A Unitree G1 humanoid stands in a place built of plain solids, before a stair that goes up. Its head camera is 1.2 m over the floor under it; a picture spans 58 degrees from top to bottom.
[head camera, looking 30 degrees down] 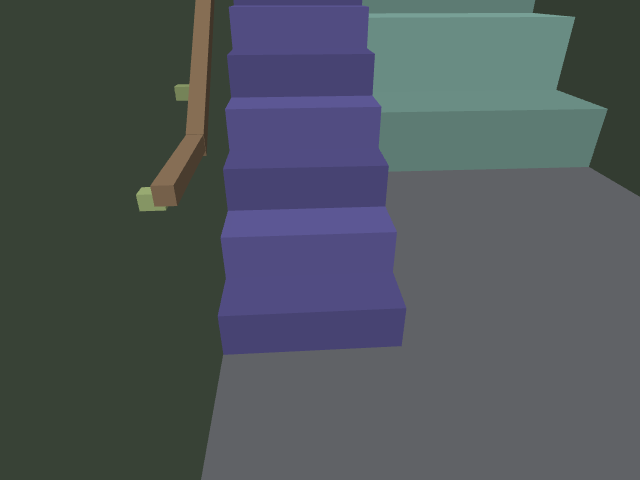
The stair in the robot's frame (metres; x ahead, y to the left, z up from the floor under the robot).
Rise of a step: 0.19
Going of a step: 0.24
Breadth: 0.69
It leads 4 degrees to the left of straight ahead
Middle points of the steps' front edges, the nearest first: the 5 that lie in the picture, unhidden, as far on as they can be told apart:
1.23 0.02 0.19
1.47 0.04 0.38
1.70 0.05 0.56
1.93 0.07 0.75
2.17 0.09 0.94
